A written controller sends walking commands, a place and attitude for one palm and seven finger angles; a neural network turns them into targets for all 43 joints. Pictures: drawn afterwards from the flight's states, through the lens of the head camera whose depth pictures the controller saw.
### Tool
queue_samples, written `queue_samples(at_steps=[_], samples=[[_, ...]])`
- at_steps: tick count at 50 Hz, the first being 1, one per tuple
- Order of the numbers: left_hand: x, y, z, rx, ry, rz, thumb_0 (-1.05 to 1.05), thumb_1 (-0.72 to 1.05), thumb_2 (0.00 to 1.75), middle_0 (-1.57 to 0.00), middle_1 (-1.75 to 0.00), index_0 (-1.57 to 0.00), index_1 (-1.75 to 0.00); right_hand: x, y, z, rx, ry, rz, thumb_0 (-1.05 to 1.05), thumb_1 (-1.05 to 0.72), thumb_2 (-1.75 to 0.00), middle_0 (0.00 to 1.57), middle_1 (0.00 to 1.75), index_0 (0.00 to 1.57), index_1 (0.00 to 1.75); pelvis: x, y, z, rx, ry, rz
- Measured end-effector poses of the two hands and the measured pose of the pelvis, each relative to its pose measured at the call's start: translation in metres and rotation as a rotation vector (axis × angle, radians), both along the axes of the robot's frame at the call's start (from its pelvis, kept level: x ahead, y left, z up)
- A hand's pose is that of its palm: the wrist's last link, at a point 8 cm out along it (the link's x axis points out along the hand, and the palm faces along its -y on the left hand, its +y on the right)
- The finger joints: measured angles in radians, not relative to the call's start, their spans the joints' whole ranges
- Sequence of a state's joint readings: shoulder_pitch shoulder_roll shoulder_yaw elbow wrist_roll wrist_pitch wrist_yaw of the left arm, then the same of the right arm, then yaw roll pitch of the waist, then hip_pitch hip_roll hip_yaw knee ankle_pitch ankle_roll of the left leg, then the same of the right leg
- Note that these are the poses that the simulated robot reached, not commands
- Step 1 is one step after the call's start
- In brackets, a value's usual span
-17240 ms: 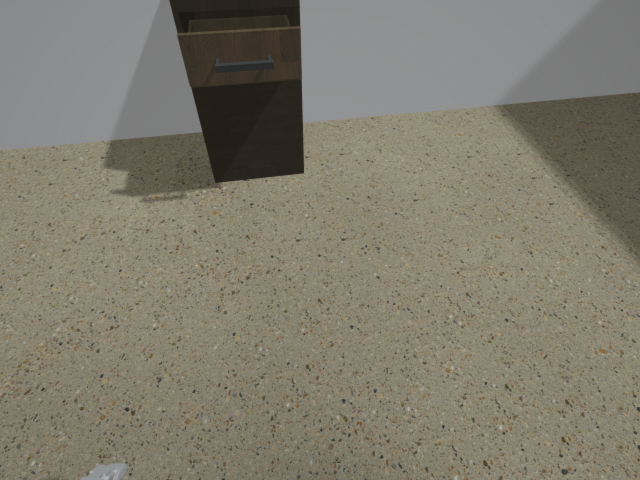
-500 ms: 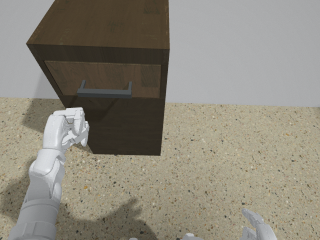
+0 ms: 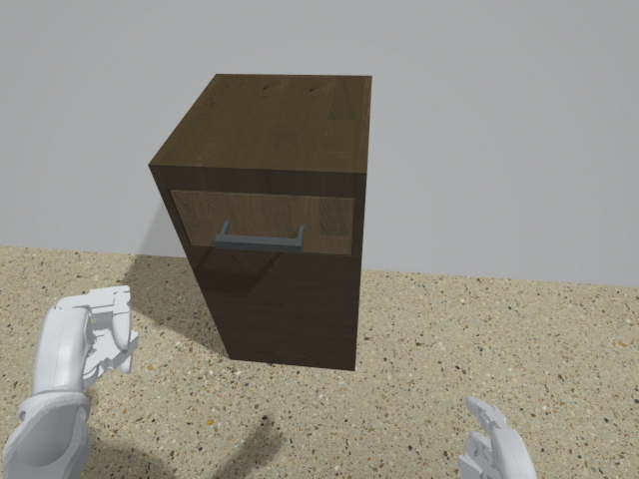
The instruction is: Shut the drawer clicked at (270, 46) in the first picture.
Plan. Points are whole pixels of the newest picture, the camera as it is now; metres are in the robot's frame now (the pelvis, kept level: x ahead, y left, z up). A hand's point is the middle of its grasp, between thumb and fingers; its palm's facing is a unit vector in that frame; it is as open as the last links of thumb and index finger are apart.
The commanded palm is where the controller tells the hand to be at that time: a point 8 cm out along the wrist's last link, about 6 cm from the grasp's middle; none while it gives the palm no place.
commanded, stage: draw the hand back to the body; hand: left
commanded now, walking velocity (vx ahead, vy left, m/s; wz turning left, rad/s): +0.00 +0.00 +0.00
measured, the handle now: (261, 235) +0.61 +0.20 -0.11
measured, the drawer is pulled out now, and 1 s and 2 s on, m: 0.00 0.00 0.00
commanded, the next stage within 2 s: step back with the hand held close in 0.34 s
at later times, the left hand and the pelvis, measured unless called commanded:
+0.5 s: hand (84, 377) +0.16 +0.23 +0.16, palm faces +0.39 -0.84 -0.39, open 3.3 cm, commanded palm +0.11 +0.27 +0.17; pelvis -0.02 -0.01 +0.00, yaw +0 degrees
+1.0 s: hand (46, 401) +0.14 +0.25 +0.15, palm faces +0.33 -0.80 -0.50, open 3.2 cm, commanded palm +0.08 +0.29 +0.17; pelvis -0.05 +0.02 -0.01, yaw -1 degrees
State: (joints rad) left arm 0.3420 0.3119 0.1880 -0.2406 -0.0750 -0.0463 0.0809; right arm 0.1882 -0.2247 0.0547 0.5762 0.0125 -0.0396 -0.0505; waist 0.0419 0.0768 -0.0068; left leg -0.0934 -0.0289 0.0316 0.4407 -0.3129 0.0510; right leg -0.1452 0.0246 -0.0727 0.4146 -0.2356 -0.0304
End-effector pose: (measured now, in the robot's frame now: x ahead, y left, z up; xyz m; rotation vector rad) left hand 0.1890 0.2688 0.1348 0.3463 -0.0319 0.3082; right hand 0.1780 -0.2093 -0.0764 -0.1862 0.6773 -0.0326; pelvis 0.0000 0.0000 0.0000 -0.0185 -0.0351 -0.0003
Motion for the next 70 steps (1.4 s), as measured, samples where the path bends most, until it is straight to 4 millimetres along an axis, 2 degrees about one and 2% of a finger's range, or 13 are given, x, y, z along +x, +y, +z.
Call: queue_samples(at_steps=[10,14,21,25,29,37,42,47,56,70], samples=[[-0.056,0.005,0.046,0.137,-0.107,0.047,0.01,0.89,0.90,-1.41,-1.60,-1.40,-1.60,-0.010,-0.011,0.001,-0.007,-0.031,-0.004,0.01,-0.90,-0.90,0.20,0.30,0.20,0.30,-0.005,-0.004,0.001,-0.002,-0.031,0.000],[-0.068,0.006,0.048,0.146,-0.127,0.068,0.01,0.89,0.90,-1.41,-1.60,-1.41,-1.60,-0.013,-0.013,0.000,-0.007,-0.041,-0.007,0.01,-0.90,-0.90,0.20,0.30,0.20,0.30,-0.010,-0.006,0.000,-0.001,-0.040,0.005],[-0.067,0.001,0.034,0.101,-0.101,0.071,0.01,0.89,0.90,-1.41,-1.60,-1.41,-1.60,-0.022,-0.016,0.000,-0.011,-0.051,-0.014,0.01,-0.90,-0.90,0.20,0.30,0.20,0.30,-0.016,-0.008,0.000,0.000,-0.046,0.002],[-0.066,-0.002,0.038,0.116,-0.121,0.048,0.01,0.89,0.90,-1.41,-1.60,-1.41,-1.60,-0.026,-0.016,0.001,-0.008,-0.058,-0.023,0.01,-0.90,-0.90,0.20,0.30,0.20,0.30,-0.017,-0.009,0.000,0.000,-0.045,-0.003],[-0.060,0.004,0.048,0.174,-0.161,0.035,0.01,0.89,0.90,-1.41,-1.60,-1.41,-1.59,-0.034,-0.021,0.001,-0.015,-0.029,-0.049,0.01,-0.90,-0.90,0.20,0.30,0.20,0.30,-0.019,-0.008,0.000,-0.006,-0.010,-0.009],[-0.052,0.006,0.041,0.212,-0.099,-0.040,0.01,0.89,0.90,-1.41,-1.60,-1.41,-1.59,-0.058,-0.035,-0.007,-0.049,0.065,-0.144,0.01,-0.90,-0.90,0.20,0.30,0.20,0.30,-0.027,0.004,0.001,0.007,0.040,-0.018],[-0.061,0.014,0.042,0.242,-0.087,-0.051,0.01,0.89,0.90,-1.41,-1.60,-1.41,-1.59,-0.068,-0.034,-0.008,-0.063,0.091,-0.167,0.01,-0.90,-0.90,0.20,0.30,0.20,0.30,-0.034,0.009,-0.001,0.012,0.049,-0.017],[-0.075,0.020,0.043,0.251,-0.107,-0.038,0.01,0.89,0.90,-1.41,-1.60,-1.41,-1.59,-0.072,-0.025,-0.007,-0.063,0.071,-0.157,0.01,-0.90,-0.90,0.20,0.30,0.20,0.30,-0.046,0.013,-0.004,0.016,0.047,-0.020],[-0.098,0.022,0.039,0.247,-0.156,-0.023,0.01,0.89,0.90,-1.41,-1.60,-1.41,-1.59,-0.079,-0.010,-0.002,-0.054,0.002,-0.117,0.01,-0.90,-0.90,0.20,0.30,0.20,0.30,-0.067,0.016,-0.011,0.016,0.038,-0.022],[-0.110,0.024,0.039,0.270,-0.218,-0.069,0.01,0.89,0.90,-1.41,-1.60,-1.41,-1.59,-0.119,-0.019,-0.005,-0.117,0.052,-0.139,0.01,-0.90,-0.90,0.20,0.30,0.20,0.30,-0.088,0.020,-0.016,0.003,0.046,-0.018]])
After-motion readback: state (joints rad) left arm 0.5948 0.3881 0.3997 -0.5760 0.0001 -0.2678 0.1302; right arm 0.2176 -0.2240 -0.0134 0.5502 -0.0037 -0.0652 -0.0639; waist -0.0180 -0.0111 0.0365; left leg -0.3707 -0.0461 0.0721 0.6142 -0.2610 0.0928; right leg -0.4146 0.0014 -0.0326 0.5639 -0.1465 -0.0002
